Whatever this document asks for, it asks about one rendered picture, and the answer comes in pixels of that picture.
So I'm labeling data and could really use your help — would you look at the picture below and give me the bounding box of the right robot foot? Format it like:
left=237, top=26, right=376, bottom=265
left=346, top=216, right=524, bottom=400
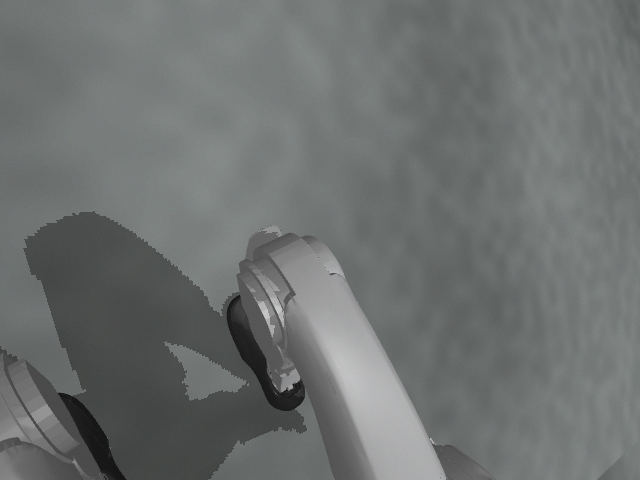
left=227, top=295, right=305, bottom=411

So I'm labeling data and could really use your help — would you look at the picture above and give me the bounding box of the right robot hand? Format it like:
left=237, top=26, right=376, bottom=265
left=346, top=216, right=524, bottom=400
left=428, top=436, right=497, bottom=480

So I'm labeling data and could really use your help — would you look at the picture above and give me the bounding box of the left robot foot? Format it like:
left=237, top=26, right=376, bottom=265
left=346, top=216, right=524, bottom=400
left=58, top=393, right=126, bottom=480

